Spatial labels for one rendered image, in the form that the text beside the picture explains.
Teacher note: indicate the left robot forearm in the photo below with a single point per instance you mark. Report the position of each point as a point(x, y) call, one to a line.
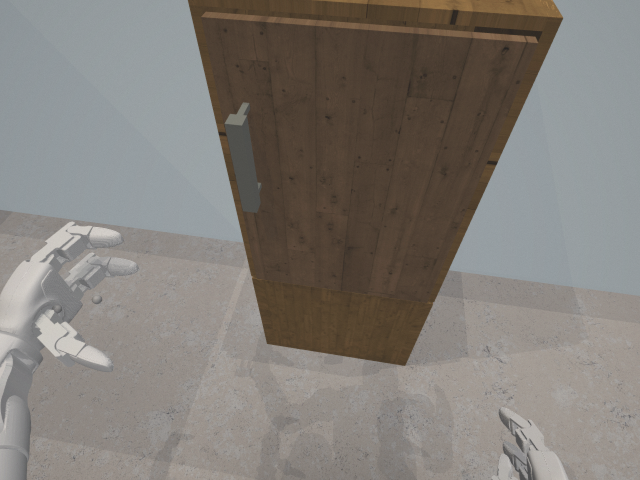
point(19, 359)

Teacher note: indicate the robot right hand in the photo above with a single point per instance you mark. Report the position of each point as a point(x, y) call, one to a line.
point(539, 464)

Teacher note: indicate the cupboard door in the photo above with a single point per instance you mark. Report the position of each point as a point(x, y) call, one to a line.
point(369, 142)

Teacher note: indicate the robot left hand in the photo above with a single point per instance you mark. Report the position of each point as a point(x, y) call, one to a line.
point(35, 286)

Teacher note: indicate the handle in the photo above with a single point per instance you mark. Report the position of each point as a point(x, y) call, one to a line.
point(239, 140)

